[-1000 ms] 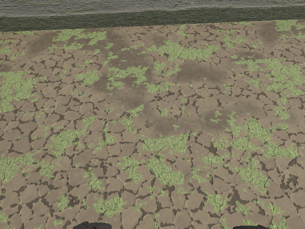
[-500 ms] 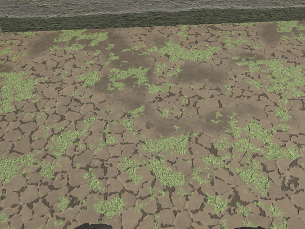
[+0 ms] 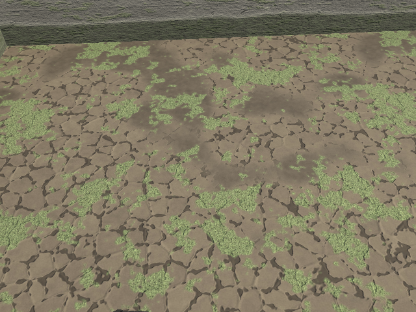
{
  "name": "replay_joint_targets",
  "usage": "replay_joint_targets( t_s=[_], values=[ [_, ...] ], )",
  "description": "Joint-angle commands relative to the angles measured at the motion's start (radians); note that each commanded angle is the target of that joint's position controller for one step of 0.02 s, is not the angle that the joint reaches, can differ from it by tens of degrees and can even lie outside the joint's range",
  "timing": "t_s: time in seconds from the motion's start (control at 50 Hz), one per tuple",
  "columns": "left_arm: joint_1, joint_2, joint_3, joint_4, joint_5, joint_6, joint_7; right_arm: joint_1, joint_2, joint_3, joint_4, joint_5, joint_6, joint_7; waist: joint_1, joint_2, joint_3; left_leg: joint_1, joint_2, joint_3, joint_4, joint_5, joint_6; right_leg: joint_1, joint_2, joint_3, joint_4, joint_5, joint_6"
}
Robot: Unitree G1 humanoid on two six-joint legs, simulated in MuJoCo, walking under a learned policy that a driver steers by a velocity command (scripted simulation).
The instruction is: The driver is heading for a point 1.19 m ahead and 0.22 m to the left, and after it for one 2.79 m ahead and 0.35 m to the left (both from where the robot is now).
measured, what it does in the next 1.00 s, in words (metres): stands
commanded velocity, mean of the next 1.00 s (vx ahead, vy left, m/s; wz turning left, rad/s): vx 0.08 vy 0.00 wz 0.00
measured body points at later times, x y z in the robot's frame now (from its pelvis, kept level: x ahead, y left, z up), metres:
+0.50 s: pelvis +0.01 -0.01 +0.02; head +0.01 -0.02 +0.47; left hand +0.15 +0.20 -0.08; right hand +0.16 -0.23 -0.09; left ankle -0.02 +0.13 -0.72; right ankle -0.01 -0.07 -0.72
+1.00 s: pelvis +0.00 +0.01 +0.03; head +0.00 +0.01 +0.48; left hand +0.08 +0.23 -0.11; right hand +0.08 -0.23 -0.10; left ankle -0.02 +0.13 -0.72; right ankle -0.01 -0.07 -0.72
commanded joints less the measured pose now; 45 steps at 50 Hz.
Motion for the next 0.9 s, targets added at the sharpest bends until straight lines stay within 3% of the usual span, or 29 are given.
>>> replay_joint_targets(
  t_s=[0.02, 0.06, 0.16, 0.34, 0.36, 0.4, 0.42, 0.46, 0.48, 0.5, 0.6, 0.9],
  values=[
    [-0.077, 0.032, 0.004, -0.089, 0.007, -0.020, -0.006, -0.096, -0.052, -0.010, -0.089, -0.002, -0.008, 0.001, 0.003, 0.004, -0.045, 0.042, 0.054, -0.087, -0.120, 0.197, 0.015, -0.021, -0.122, 0.136, -0.173, 0.298, 0.002],
    [-0.064, 0.027, -0.001, -0.073, 0.009, -0.024, -0.008, -0.092, -0.044, -0.004, -0.076, -0.003, -0.007, 0.002, 0.001, 0.002, -0.041, 0.058, 0.070, -0.106, -0.183, 0.204, 0.008, 0.002, -0.132, 0.149, -0.231, 0.302, 0.009],
    [-0.015, 0.065, 0.016, -0.026, 0.000, -0.032, -0.010, -0.040, -0.078, -0.018, -0.024, 0.001, -0.009, 0.001, -0.006, 0.000, -0.046, 0.118, 0.086, -0.119, -0.272, 0.253, 0.009, 0.088, -0.147, 0.170, -0.317, 0.394, 0.002],
    [-0.001, 0.073, 0.030, 0.011, -0.015, -0.030, -0.012, -0.006, -0.080, -0.028, 0.011, 0.013, -0.012, -0.004, -0.007, -0.003, -0.083, 0.134, 0.096, -0.105, -0.303, 0.298, 0.005, 0.167, -0.157, 0.167, -0.351, 0.502, -0.010],
    [0.023, 0.120, 0.045, 0.023, -0.022, -0.018, -0.005, 0.011, -0.114, -0.041, 0.008, 0.023, -0.008, -0.002, -0.003, -0.002, -0.093, 0.132, 0.108, -0.099, -0.301, 0.409, 0.007, 0.199, -0.185, 0.176, -0.346, 0.667, -0.011],
    [0.030, 0.128, 0.050, 0.032, -0.022, -0.005, 0.003, 0.033, -0.109, -0.042, 0.015, 0.025, -0.005, -0.004, -0.001, -0.010, -0.118, 0.133, 0.103, -0.086, -0.291, 0.421, 0.002, 0.235, -0.187, 0.168, -0.327, 0.736, -0.015],
    [0.001, 0.077, 0.034, 0.022, -0.012, -0.009, -0.002, 0.022, -0.073, -0.029, 0.019, 0.016, -0.006, -0.007, -0.004, -0.013, -0.114, 0.134, 0.094, -0.090, -0.300, 0.295, -0.001, 0.211, -0.161, 0.158, -0.336, 0.564, -0.014],
    [-0.003, 0.068, 0.031, 0.019, -0.011, -0.010, -0.011, 0.005, -0.081, -0.030, 0.014, 0.011, -0.003, -0.007, 0.001, -0.001, -0.071, 0.114, 0.097, -0.098, -0.312, 0.264, 0.003, 0.167, -0.156, 0.162, -0.362, 0.467, -0.012],
    [0.150, 0.146, 0.045, 0.069, 0.013, 0.002, -0.012, 0.086, -0.118, -0.012, 0.017, -0.028, -0.005, -0.014, 0.006, 0.017, -0.054, 0.113, 0.089, -0.109, -0.303, 0.209, 0.057, 0.197, -0.182, 0.247, -0.435, 0.562, -0.043],
    [0.134, 0.160, 0.051, 0.083, 0.004, 0.007, -0.010, 0.111, -0.109, -0.013, 0.026, -0.027, -0.010, -0.015, -0.021, 0.002, -0.016, 0.081, 0.104, -0.117, -0.326, 0.217, 0.058, 0.219, -0.192, 0.241, -0.433, 0.614, -0.050],
    [0.131, 0.149, 0.050, 0.081, 0.009, 0.019, 0.004, 0.130, -0.148, -0.004, 0.032, -0.005, -0.041, -0.016, -0.006, 0.000, -0.025, 0.034, 0.109, -0.111, -0.331, 0.206, 0.050, 0.275, -0.169, 0.223, -0.439, 0.562, -0.054],
    [0.226, 0.157, 0.042, 0.102, 0.016, 0.023, 0.021, 0.212, -0.177, 0.008, 0.050, -0.005, -0.047, -0.013, -0.014, 0.019, 0.021, 0.047, 0.095, -0.099, -0.364, 0.195, 0.069, 0.192, -0.128, 0.203, -0.444, 0.372, -0.052]
  ],
)
Velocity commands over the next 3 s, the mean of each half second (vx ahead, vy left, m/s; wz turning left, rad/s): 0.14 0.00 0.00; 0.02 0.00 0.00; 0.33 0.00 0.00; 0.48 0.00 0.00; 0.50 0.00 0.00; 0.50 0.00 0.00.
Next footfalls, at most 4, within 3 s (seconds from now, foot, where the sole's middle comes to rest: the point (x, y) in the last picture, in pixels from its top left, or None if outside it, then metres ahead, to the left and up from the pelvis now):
none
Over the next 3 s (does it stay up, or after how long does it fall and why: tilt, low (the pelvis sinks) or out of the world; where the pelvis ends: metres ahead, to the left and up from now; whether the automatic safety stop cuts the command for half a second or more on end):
stays up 0.00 0.00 0.00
